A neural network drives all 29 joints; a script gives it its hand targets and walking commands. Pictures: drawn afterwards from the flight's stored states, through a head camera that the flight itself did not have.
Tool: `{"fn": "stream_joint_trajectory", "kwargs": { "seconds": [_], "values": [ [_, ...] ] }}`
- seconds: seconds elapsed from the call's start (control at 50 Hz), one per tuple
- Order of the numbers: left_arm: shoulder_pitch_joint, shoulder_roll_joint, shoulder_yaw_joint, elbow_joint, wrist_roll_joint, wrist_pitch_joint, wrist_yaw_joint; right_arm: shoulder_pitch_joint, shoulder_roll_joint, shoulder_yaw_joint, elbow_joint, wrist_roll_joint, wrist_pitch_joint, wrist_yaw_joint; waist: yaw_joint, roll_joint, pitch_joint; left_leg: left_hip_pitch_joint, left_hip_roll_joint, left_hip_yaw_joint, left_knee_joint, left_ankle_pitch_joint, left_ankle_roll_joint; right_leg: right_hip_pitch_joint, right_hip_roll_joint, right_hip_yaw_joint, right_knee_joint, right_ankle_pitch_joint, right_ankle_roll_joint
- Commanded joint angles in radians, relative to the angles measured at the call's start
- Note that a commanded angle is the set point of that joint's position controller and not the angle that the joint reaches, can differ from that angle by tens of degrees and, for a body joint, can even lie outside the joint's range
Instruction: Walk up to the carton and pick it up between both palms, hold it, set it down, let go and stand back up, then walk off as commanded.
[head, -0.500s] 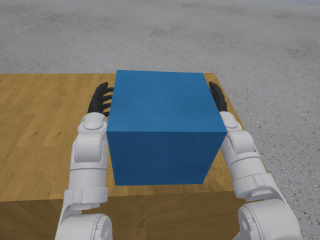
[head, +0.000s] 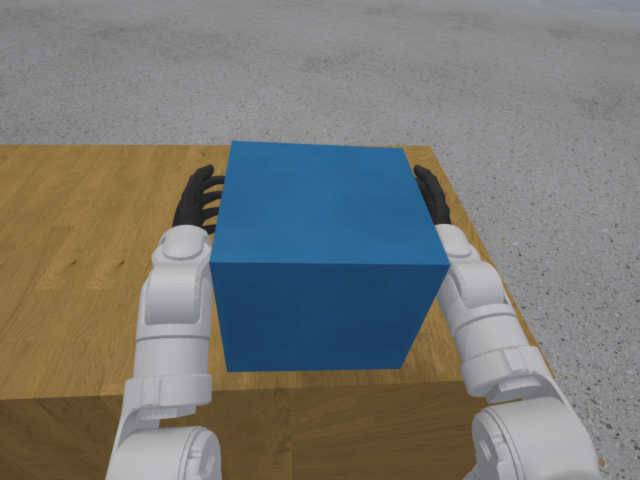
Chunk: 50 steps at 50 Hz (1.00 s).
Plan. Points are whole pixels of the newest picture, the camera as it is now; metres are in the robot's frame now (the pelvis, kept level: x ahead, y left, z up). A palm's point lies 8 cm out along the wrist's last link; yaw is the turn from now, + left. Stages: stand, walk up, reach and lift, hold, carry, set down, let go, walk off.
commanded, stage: set down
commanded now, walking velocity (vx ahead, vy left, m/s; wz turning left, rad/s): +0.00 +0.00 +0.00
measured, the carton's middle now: (317, 256) +0.33 +0.00 +0.16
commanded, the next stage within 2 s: none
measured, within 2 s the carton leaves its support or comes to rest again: rests again in 1.94 s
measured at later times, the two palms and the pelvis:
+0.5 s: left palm (196, 247) +0.38 +0.16 +0.13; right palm (414, 246) +0.39 -0.13 +0.12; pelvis +0.02 +0.00 +0.00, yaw +2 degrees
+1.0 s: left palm (204, 253) +0.39 +0.15 +0.11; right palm (413, 243) +0.41 -0.14 +0.11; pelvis +0.02 -0.01 +0.00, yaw +0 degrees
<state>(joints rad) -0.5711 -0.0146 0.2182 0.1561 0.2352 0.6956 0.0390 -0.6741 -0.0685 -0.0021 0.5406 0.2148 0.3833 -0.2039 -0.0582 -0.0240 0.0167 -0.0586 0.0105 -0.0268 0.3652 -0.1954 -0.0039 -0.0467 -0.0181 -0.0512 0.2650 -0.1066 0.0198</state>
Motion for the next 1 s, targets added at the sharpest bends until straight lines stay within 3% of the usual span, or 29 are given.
{"fn": "stream_joint_trajectory", "kwargs": {
  "seconds": [0.0, 0.02, 0.04, 0.1, 0.14, 0.18, 0.22, 0.24, 0.26, 0.3, 0.32, 0.38, 0.42, 0.48, 0.5, 0.54, 0.58, 0.6, 0.64, 0.68, 0.72, 0.74, 0.78, 0.82, 0.86, 0.88, 0.9, 0.94, 0.98],
  "values": [
    [-0.816, -0.621, -0.502, -0.227, -0.162, -0.111, -0.138, -0.838, 0.673, 0.38, -0.392, 0.089, -0.087, 0.106, 0.0, 0.096, -0.549, 0.071, -0.066, 0.022, -0.032, 0.364, -0.06, 0.212, 0.098, -0.018, 0.01, 0.187, 0.014],
    [-0.826, -0.619, -0.496, -0.205, -0.16, -0.12, -0.139, -0.839, 0.666, 0.363, -0.393, 0.074, -0.097, 0.107, 0.004, 0.09, -0.525, 0.058, -0.072, 0.032, -0.036, 0.319, -0.057, 0.196, 0.09, -0.015, 0.009, 0.168, 0.018],
    [-0.805, -0.609, -0.485, -0.201, -0.162, -0.119, -0.147, -0.785, 0.668, 0.342, -0.35, 0.057, -0.091, 0.109, -0.021, 0.058, -0.466, 0.064, -0.064, 0.024, -0.049, 0.288, -0.053, 0.182, 0.094, -0.017, -0.002, 0.151, 0.014],
    [-0.738, -0.577, -0.375, -0.056, -0.09, -0.125, -0.183, -0.823, 0.639, 0.269, -0.297, -0.017, -0.128, 0.124, 0.005, 0.008, -0.363, -0.024, -0.064, 0.039, -0.107, 0.111, -0.024, 0.206, 0.074, -0.018, -0.016, 0.036, 0.023],
    [-0.765, -0.584, -0.356, -0.042, -0.057, -0.157, -0.202, -0.781, 0.661, 0.227, -0.218, -0.067, -0.17, 0.144, 0.0, 0.037, -0.362, -0.02, -0.061, 0.043, -0.115, 0.082, -0.024, 0.223, 0.063, -0.023, -0.016, -0.002, 0.023],
    [-0.751, -0.579, -0.351, 0.005, -0.056, -0.192, -0.203, -0.78, 0.638, 0.189, -0.178, -0.101, -0.223, 0.159, -0.001, 0.057, -0.346, -0.017, -0.054, 0.05, -0.118, 0.101, -0.031, 0.218, 0.054, -0.033, -0.008, 0.005, 0.013],
    [-0.715, -0.59, -0.341, 0.06, -0.04, -0.233, -0.204, -0.799, 0.635, 0.185, -0.176, -0.138, -0.283, 0.171, 0.008, 0.019, -0.38, 0.0, -0.047, 0.048, -0.106, 0.15, -0.031, 0.219, 0.06, -0.045, -0.005, 0.02, 0.012],
    [-0.706, -0.59, -0.335, 0.062, -0.031, -0.252, -0.203, -0.774, 0.64, 0.177, -0.143, -0.144, -0.299, 0.177, 0.004, 0.043, -0.368, 0.019, -0.046, 0.058, -0.097, 0.19, -0.036, 0.215, 0.058, -0.051, -0.009, 0.048, 0.008],
    [-0.705, -0.584, -0.316, 0.104, -0.015, -0.267, -0.201, -0.78, 0.621, 0.174, -0.115, -0.156, -0.323, 0.187, 0.021, 0.05, -0.364, 0.018, -0.046, 0.06, -0.09, 0.189, -0.036, 0.201, 0.059, -0.049, -0.013, 0.031, 0.006],
    [-0.669, -0.589, -0.316, 0.126, -0.006, -0.286, -0.2, -0.794, 0.613, 0.172, -0.126, -0.161, -0.363, 0.183, 0.023, 0.045, -0.382, 0.055, -0.048, 0.057, -0.07, 0.288, -0.045, 0.248, 0.061, -0.053, -0.007, 0.115, 0.006],
    [-0.665, -0.597, -0.334, 0.102, -0.018, -0.304, -0.194, -0.794, 0.617, 0.203, -0.135, -0.156, -0.384, 0.18, 0.038, 0.028, -0.409, 0.073, -0.044, 0.061, -0.057, 0.336, -0.045, 0.24, 0.064, -0.051, -0.004, 0.153, 0.013],
    [-0.681, -0.639, -0.394, 0.063, -0.055, -0.349, -0.173, -0.758, 0.619, 0.233, -0.136, -0.153, -0.425, 0.178, 0.012, 0.053, -0.47, 0.121, -0.047, 0.043, -0.012, 0.491, -0.071, 0.252, 0.071, -0.062, 0.005, 0.252, 0.006],
    [-0.682, -0.649, -0.439, 0.049, -0.067, -0.369, -0.159, -0.722, 0.609, 0.225, -0.103, -0.157, -0.429, 0.171, -0.02, 0.053, -0.461, 0.112, -0.048, 0.04, -0.014, 0.451, -0.078, 0.224, 0.077, -0.056, -0.007, 0.222, 0.006],
    [-0.727, -0.68, -0.516, -0.013, -0.096, -0.403, -0.131, -0.782, 0.62, 0.258, -0.197, -0.143, -0.458, 0.173, -0.01, 0.084, -0.567, 0.134, -0.049, 0.03, 0.013, 0.529, -0.09, 0.215, 0.085, -0.057, 0.014, 0.287, 0.007],
    [-0.764, -0.694, -0.547, -0.056, -0.121, -0.417, -0.12, -0.762, 0.623, 0.275, -0.198, -0.133, -0.462, 0.167, -0.031, 0.084, -0.605, 0.147, -0.051, 0.022, 0.026, 0.542, -0.099, 0.209, 0.085, -0.057, 0.025, 0.316, 0.009],
    [-0.73, -0.697, -0.563, -0.043, -0.126, -0.424, -0.108, -0.751, 0.625, 0.291, -0.224, -0.133, -0.458, 0.164, -0.012, 0.054, -0.631, 0.133, -0.05, 0.02, 0.035, 0.568, -0.092, 0.222, 0.085, -0.047, 0.035, 0.366, 0.011],
    [-0.681, -0.678, -0.509, -0.015, -0.101, -0.42, -0.115, -0.691, 0.643, 0.283, -0.166, -0.133, -0.423, 0.161, -0.006, 0.048, -0.588, 0.082, -0.057, 0.029, 0.015, 0.512, -0.089, 0.27, 0.073, -0.028, 0.033, 0.401, 0.013],
    [-0.656, -0.675, -0.485, 0.018, -0.091, -0.408, -0.115, -0.701, 0.632, 0.303, -0.147, -0.108, -0.42, 0.163, 0.025, 0.059, -0.548, 0.058, -0.06, 0.037, 0.004, 0.486, -0.081, 0.27, 0.064, -0.021, 0.036, 0.386, 0.017],
    [-0.704, -0.655, -0.474, 0.012, -0.078, -0.406, -0.119, -0.746, 0.642, 0.294, -0.164, -0.114, -0.418, 0.164, 0.023, 0.038, -0.568, 0.03, -0.052, 0.023, -0.016, 0.425, -0.068, 0.264, 0.067, -0.017, 0.04, 0.352, 0.027],
    [-0.655, -0.683, -0.47, 0.012, -0.091, -0.408, -0.116, -0.736, 0.643, 0.305, -0.197, -0.094, -0.427, 0.173, 0.04, 0.05, -0.602, 0.065, -0.053, 0.038, -0.001, 0.481, -0.074, 0.272, 0.068, -0.016, 0.042, 0.389, 0.02],
    [-0.669, -0.67, -0.436, 0.073, -0.073, -0.413, -0.11, -0.719, 0.646, 0.28, -0.133, -0.114, -0.413, 0.179, 0.056, 0.059, -0.567, 0.04, -0.052, 0.041, -0.014, 0.447, -0.073, 0.244, 0.067, -0.014, 0.028, 0.306, 0.016],
    [-0.672, -0.671, -0.438, 0.088, -0.071, -0.404, -0.109, -0.738, 0.621, 0.263, -0.137, -0.132, -0.413, 0.183, 0.038, 0.057, -0.54, 0.049, -0.046, 0.034, -0.022, 0.419, -0.074, 0.22, 0.068, -0.027, 0.023, 0.288, 0.011],
    [-0.656, -0.638, -0.368, 0.138, -0.047, -0.412, -0.119, -0.695, 0.627, 0.237, -0.047, -0.141, -0.396, 0.193, 0.063, 0.019, -0.448, 0.012, -0.041, 0.041, -0.055, 0.347, -0.056, 0.215, 0.06, -0.012, 0.003, 0.214, 0.015],
    [-0.69, -0.646, -0.349, 0.143, -0.043, -0.42, -0.12, -0.751, 0.622, 0.221, -0.057, -0.163, -0.41, 0.198, 0.084, 0.011, -0.496, 0.009, -0.038, 0.054, -0.053, 0.348, -0.048, 0.2, 0.068, -0.019, 0.017, 0.2, 0.02],
    [-0.695, -0.626, -0.322, 0.182, -0.03, -0.428, -0.125, -0.738, 0.633, 0.179, -0.002, -0.185, -0.429, 0.204, 0.058, 0.034, -0.464, 0.021, -0.037, 0.056, -0.054, 0.368, -0.052, 0.208, 0.06, -0.023, 0.011, 0.229, 0.015],
    [-0.693, -0.622, -0.309, 0.2, -0.024, -0.436, -0.125, -0.75, 0.625, 0.182, 0.0, -0.179, -0.438, 0.211, 0.076, 0.038, -0.458, 0.013, -0.04, 0.056, -0.059, 0.354, -0.051, 0.215, 0.059, -0.023, 0.01, 0.212, 0.017],
    [-0.675, -0.626, -0.281, 0.232, -0.014, -0.447, -0.13, -0.704, 0.622, 0.147, 0.046, -0.203, -0.437, 0.21, 0.055, 0.016, -0.418, 0.003, -0.044, 0.065, -0.065, 0.327, -0.049, 0.213, 0.054, -0.012, -0.001, 0.202, 0.017],
    [-0.706, -0.661, -0.299, 0.245, -0.027, -0.473, -0.125, -0.746, 0.638, 0.119, 0.047, -0.227, -0.464, 0.22, 0.055, 0.023, -0.479, 0.008, -0.037, 0.061, -0.066, 0.349, -0.05, 0.211, 0.062, -0.027, 0.005, 0.217, 0.015],
    [-0.771, -0.66, -0.318, 0.237, -0.029, -0.509, -0.108, -0.748, 0.615, 0.076, 0.094, -0.262, -0.482, 0.236, 0.05, 0.091, -0.541, 0.038, -0.027, 0.063, -0.067, 0.342, -0.068, 0.169, 0.059, -0.041, 0.009, 0.172, 0.001]
  ]
}}
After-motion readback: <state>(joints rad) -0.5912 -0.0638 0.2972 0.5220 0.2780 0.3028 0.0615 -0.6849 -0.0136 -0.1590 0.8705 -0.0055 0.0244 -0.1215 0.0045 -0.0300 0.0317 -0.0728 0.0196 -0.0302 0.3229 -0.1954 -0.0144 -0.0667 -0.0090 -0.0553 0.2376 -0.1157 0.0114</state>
